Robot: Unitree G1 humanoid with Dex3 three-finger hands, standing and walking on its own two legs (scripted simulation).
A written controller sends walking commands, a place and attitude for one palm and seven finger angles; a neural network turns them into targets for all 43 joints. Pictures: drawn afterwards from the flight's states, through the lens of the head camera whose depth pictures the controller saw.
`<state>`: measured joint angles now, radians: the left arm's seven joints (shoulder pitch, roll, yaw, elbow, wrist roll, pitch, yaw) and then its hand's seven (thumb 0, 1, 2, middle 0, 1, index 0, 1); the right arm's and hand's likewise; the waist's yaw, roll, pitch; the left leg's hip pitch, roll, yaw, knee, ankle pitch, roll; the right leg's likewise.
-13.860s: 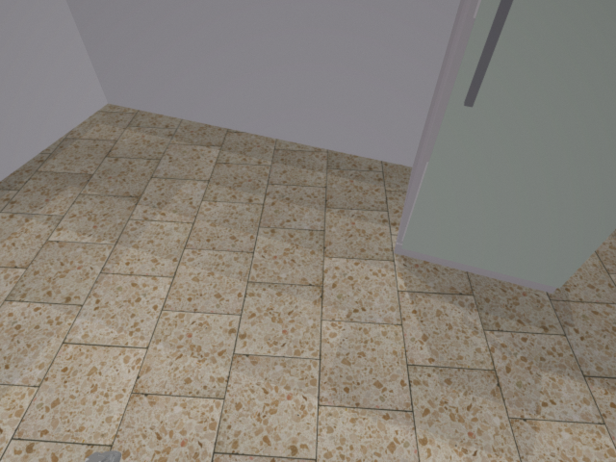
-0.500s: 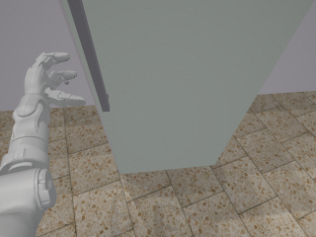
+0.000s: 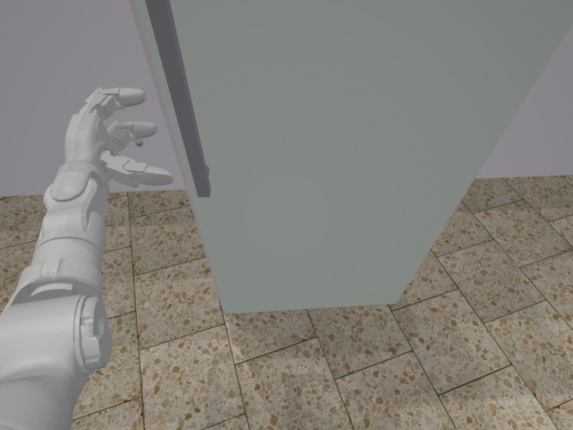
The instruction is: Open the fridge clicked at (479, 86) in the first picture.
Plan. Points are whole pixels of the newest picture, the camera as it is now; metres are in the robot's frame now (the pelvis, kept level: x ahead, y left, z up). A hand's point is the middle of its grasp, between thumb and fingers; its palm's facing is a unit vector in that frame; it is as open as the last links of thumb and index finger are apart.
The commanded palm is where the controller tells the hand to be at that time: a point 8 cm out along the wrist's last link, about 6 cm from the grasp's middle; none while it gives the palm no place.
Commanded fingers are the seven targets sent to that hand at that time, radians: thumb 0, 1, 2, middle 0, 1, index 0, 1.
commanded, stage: feel for the door with the fingertips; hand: left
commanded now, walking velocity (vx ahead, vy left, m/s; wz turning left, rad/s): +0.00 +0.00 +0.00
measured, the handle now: (175, 56) +0.53 +0.15 +0.25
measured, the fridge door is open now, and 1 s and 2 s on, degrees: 0 0 0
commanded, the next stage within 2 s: slide the fingers in behind the handle in 1.10 s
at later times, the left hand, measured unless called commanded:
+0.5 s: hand (180, 139) +0.47 +0.15 +0.16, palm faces +0.05 -1.00 +0.02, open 14.0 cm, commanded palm +0.44 +0.21 +0.16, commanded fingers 0.00 -0.50 0.30 -0.30 -1.20 -0.30 -1.20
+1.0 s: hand (168, 131) +0.48 +0.17 +0.17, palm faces +0.06 -1.00 +0.02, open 14.0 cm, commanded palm +0.46 +0.22 +0.16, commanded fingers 0.00 -0.50 0.30 -0.30 -1.20 -0.30 -1.20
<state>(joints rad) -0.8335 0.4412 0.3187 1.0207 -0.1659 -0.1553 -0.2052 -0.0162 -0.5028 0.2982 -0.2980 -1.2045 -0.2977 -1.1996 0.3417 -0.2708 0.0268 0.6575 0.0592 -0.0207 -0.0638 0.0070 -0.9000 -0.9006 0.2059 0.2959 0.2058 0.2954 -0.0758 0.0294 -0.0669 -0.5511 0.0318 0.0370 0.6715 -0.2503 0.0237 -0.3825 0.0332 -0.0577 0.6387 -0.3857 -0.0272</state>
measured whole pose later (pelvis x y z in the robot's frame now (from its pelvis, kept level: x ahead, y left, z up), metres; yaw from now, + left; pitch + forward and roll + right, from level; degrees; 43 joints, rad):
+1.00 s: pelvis +0.00 -0.01 +0.00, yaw +0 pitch +8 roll -1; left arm -0.89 0.40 0.30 1.05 -0.15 -0.18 -0.14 -0.02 -0.50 0.30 -0.30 -1.20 -0.30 -1.20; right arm 0.37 -0.28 0.00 0.69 0.05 -0.02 -0.05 0.01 -0.90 -0.90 0.20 0.30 0.20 0.30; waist -0.09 0.03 -0.07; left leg -0.56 0.04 0.03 0.67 -0.25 0.01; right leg -0.40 0.04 -0.06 0.64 -0.39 -0.04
